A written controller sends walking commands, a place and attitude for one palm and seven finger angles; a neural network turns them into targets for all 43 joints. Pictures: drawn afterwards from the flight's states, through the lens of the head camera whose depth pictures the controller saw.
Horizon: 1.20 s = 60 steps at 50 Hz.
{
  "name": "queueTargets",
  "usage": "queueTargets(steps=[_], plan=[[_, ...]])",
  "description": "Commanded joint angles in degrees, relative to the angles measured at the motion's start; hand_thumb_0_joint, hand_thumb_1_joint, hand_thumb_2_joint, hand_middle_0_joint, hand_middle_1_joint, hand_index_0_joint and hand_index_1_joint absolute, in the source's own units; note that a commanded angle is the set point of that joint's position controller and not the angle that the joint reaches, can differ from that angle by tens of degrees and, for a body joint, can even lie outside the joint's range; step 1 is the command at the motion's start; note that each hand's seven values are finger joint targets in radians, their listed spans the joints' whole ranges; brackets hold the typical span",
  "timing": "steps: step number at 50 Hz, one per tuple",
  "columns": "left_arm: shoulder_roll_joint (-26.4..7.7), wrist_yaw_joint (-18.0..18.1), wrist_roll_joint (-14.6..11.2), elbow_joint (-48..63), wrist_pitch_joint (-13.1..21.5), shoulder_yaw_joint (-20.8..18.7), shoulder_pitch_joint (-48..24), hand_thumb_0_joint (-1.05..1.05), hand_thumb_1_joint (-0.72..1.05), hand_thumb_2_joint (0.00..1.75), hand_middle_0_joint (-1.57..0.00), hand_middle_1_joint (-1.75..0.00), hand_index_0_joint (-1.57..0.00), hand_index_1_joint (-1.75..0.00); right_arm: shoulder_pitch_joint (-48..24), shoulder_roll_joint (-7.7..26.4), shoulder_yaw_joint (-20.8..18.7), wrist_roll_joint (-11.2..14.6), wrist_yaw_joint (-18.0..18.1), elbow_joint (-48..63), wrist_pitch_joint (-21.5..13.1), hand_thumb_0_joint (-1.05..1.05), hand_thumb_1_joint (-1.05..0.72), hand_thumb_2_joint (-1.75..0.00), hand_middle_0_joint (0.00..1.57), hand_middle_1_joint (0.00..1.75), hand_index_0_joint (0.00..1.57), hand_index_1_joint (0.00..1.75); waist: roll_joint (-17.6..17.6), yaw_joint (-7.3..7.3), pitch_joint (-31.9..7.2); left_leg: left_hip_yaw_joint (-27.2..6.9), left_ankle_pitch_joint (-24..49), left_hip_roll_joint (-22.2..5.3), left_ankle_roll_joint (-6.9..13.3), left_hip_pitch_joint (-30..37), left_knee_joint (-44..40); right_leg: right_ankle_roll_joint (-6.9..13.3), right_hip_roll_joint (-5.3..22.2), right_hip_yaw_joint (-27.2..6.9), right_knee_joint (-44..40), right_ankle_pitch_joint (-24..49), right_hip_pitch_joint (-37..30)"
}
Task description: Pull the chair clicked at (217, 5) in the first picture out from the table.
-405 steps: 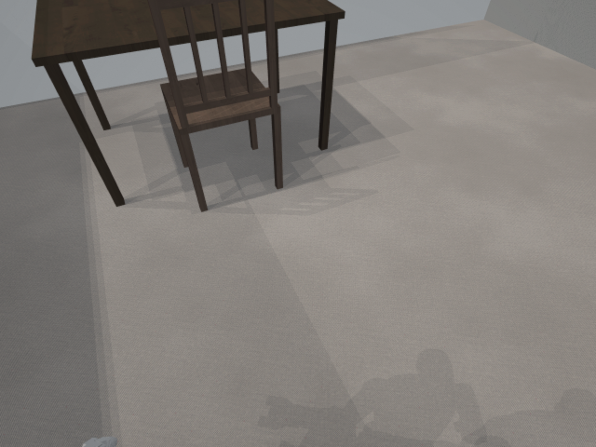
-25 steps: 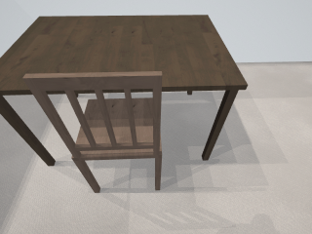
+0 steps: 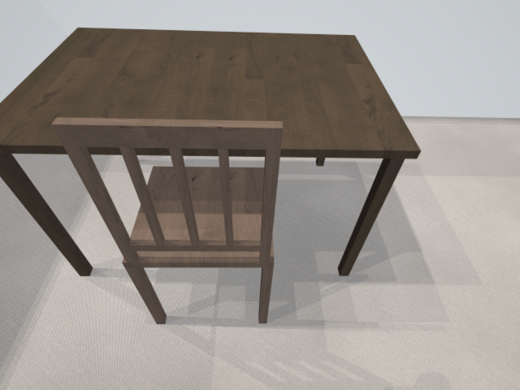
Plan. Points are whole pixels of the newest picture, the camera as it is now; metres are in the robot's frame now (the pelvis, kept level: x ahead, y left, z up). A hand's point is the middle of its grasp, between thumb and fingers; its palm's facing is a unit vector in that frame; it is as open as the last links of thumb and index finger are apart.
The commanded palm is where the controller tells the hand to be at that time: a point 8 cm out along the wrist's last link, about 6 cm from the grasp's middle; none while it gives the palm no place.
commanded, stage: look again from close up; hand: left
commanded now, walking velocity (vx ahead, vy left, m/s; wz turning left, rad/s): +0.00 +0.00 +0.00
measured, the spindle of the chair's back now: (186, 202) +0.51 +0.20 -0.06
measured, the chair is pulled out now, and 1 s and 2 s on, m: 0.00 0.00 0.00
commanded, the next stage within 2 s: none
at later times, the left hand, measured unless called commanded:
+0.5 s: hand out of the picture -0.04 +0.20 -0.17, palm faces +0.01 -0.98 -0.17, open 7.4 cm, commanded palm none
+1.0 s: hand out of the picture -0.04 +0.20 -0.17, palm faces +0.01 -0.99 -0.17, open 7.4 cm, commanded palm none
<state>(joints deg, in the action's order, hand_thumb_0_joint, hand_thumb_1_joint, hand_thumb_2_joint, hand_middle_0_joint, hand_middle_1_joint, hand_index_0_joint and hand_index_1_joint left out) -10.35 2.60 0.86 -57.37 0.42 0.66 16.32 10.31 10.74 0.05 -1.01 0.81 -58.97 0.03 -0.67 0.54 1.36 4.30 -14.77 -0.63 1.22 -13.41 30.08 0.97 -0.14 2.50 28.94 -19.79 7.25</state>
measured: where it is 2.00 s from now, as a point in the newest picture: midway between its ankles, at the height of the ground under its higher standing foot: outside the picture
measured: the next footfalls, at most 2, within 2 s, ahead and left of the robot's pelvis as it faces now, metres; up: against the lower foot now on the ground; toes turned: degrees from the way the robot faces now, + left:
none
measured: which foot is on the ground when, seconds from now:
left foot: down 0.00-1.00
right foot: down 0.00-1.00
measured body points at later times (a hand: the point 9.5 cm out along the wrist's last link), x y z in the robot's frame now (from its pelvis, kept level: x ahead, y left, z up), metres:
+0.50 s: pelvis -0.01 +0.03 +0.01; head +0.00 +0.04 +0.46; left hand -0.04 +0.25 -0.16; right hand -0.02 -0.19 -0.15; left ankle +0.02 +0.10 -0.73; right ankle -0.04 -0.10 -0.73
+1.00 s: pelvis -0.01 +0.04 +0.01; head +0.00 +0.05 +0.46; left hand -0.04 +0.25 -0.16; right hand -0.02 -0.18 -0.15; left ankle +0.02 +0.10 -0.73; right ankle -0.04 -0.10 -0.73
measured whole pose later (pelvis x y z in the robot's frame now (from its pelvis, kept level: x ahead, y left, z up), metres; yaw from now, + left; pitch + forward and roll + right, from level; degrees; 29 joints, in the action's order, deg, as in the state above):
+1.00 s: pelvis -0.01 +0.04 +0.01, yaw -1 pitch -1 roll +0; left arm -7.0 2.9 1.1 -64.2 0.3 0.4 20.2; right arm 15.6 8.0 0.0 -0.4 1.1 -65.7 -0.5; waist -1.3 0.1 1.8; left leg 7.1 -10.5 3.2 4.9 -11.0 22.2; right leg -2.7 3.6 -0.1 24.5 -16.3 7.0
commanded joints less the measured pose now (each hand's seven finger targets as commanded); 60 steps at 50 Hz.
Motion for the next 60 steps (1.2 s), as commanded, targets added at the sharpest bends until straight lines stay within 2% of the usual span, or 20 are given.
queueTargets(steps=[1,5,8,15,18,20,27,30,37,45,48,55,58,60], plan=[[-6.32,0.29,0.10,1.23,0.82,-1.04,4.14,0.00,0.90,0.90,-0.20,-0.30,-0.20,-0.30,2.60,5.98,-0.96,0.29,0.29,1.29,-0.60,0.00,-0.90,-0.90,0.20,0.30,0.20,0.30,0.73,-0.45,1.12,-5.58,12.13,-4.96,0.98,3.44,-5.31,0.35,5.94,-5.89,-6.98,15.32,4.08],[-6.05,0.27,0.11,0.15,0.83,-0.92,4.47,0.00,0.90,0.90,-0.20,-0.30,-0.20,-0.30,3.03,5.94,-0.79,0.49,0.24,-0.10,-0.60,0.00,-0.90,-0.90,0.20,0.30,0.20,0.30,-0.39,-0.38,2.25,-5.85,10.25,-5.08,1.03,3.30,-7.02,0.04,5.82,-5.71,-8.04,13.28,4.02],[-5.52,0.31,0.05,-0.95,0.77,-0.87,4.79,0.00,0.90,0.90,-0.20,-0.30,-0.20,-0.30,3.64,5.69,-0.78,0.49,0.21,-1.15,-0.52,0.00,-0.90,-0.90,0.20,0.30,0.20,0.30,0.09,-0.53,3.04,-6.21,7.44,-4.93,0.94,2.87,-8.38,-0.05,5.88,-5.55,-8.65,10.42,4.35],[-4.59,0.33,0.07,-3.34,0.84,-0.70,6.34,0.00,0.90,0.90,-0.20,-0.30,-0.20,-0.30,5.33,5.20,-0.66,0.76,0.30,-3.47,-0.75,0.00,-0.90,-0.90,0.20,0.30,0.20,0.30,-0.22,-0.46,2.99,-6.32,7.10,-5.21,1.13,3.65,-10.28,-0.36,6.01,-5.00,-9.25,9.98,3.62],[-3.72,0.39,0.02,-4.31,0.73,-0.70,7.17,0.00,0.90,0.90,-0.20,-0.30,-0.20,-0.30,6.15,5.14,-0.64,0.66,0.43,-4.20,-0.83,0.00,-0.90,-0.90,0.20,0.30,0.20,0.30,1.03,-0.53,2.54,-6.56,6.67,-5.32,1.12,4.19,-11.03,-0.45,6.08,-4.81,-8.96,9.64,3.54],[-3.65,0.38,0.08,-4.65,0.61,-0.66,7.43,0.00,0.90,0.90,-0.20,-0.30,-0.20,-0.30,6.51,4.79,-0.63,0.82,0.45,-4.58,-0.75,0.00,-0.90,-0.90,0.20,0.30,0.20,0.30,0.88,-0.42,3.86,-6.71,4.70,-5.44,1.19,3.28,-12.00,-0.51,6.00,-4.50,-9.33,8.33,3.84],[-2.33,0.44,0.21,-5.66,0.33,-0.64,8.53,0.00,0.90,0.90,-0.20,-0.30,-0.20,-0.30,8.31,4.40,-0.87,0.67,0.56,-5.15,-0.74,0.00,-0.90,-0.90,0.20,0.30,0.20,0.30,1.66,-0.59,4.39,-8.32,-0.09,-5.89,1.21,2.37,-14.87,-0.76,5.83,-3.74,-8.24,6.96,4.49],[-1.89,0.45,0.32,-5.80,0.29,-0.76,9.28,0.00,0.90,0.90,-0.20,-0.30,-0.20,-0.30,8.57,4.10,-1.02,0.79,0.63,-5.16,-0.80,0.00,-0.90,-0.90,0.20,0.30,0.20,0.30,0.97,-0.33,4.41,-8.56,-0.52,-6.29,1.31,2.52,-15.69,-0.99,5.74,-3.29,-7.99,7.14,4.59],[-1.24,0.57,0.37,-6.00,0.37,-0.84,9.65,0.00,0.90,0.90,-0.20,-0.30,-0.20,-0.30,9.19,3.51,-1.23,0.67,0.67,-5.34,-0.93,0.00,-0.90,-0.90,0.20,0.30,0.20,0.30,0.30,-0.59,3.61,-8.28,1.77,-5.92,1.23,3.57,-15.08,-0.96,5.96,-3.72,-7.98,8.31,5.08],[-1.30,0.56,0.43,-6.08,0.37,-0.86,9.65,0.00,0.90,0.90,-0.20,-0.30,-0.20,-0.30,9.27,3.35,-1.16,0.82,0.69,-5.29,-0.91,0.00,-0.90,-0.90,0.20,0.30,0.20,0.30,0.09,-0.65,4.50,-7.71,2.41,-5.95,1.18,3.71,-15.05,-1.06,5.97,-3.92,-8.32,8.53,5.83],[-1.11,0.58,0.39,-6.32,0.33,-0.91,9.89,0.00,0.90,0.90,-0.20,-0.30,-0.20,-0.30,9.21,3.40,-1.19,0.70,0.72,-5.23,-0.92,0.00,-0.90,-0.90,0.20,0.30,0.20,0.30,1.64,-0.80,3.75,-7.79,2.31,-5.99,0.97,4.54,-15.29,-1.12,5.99,-3.77,-7.94,8.52,6.01],[-1.34,0.53,0.42,-6.21,0.43,-0.95,9.65,0.00,0.90,0.90,-0.20,-0.30,-0.20,-0.30,9.13,3.21,-1.11,0.86,0.73,-5.25,-0.93,0.00,-0.90,-0.90,0.20,0.30,0.20,0.30,-0.31,-0.72,4.27,-7.06,4.00,-5.82,1.11,4.56,-14.44,-1.01,6.07,-4.14,-8.71,9.25,5.99],[-1.09,0.59,0.37,-6.33,0.46,-1.03,9.68,0.00,0.90,0.90,-0.20,-0.30,-0.20,-0.30,9.52,3.23,-1.10,0.71,0.77,-5.35,-0.96,0.00,-0.90,-0.90,0.20,0.30,0.20,0.30,-0.16,-0.89,3.25,-7.21,5.06,-5.84,1.02,5.52,-14.22,-0.90,6.06,-4.35,-8.34,9.59,5.96],[-1.17,0.54,0.36,-6.34,0.46,-1.06,9.77,0.00,0.90,0.90,-0.20,-0.30,-0.20,-0.30,9.25,3.10,-0.99,0.79,0.81,-5.38,-0.94,0.00,-0.90,-0.90,0.20,0.30,0.20,0.30,0.39,-0.73,4.04,-6.97,4.79,-5.84,1.07,5.10,-14.40,-0.89,5.98,-4.37,-8.68,9.46,6.05]])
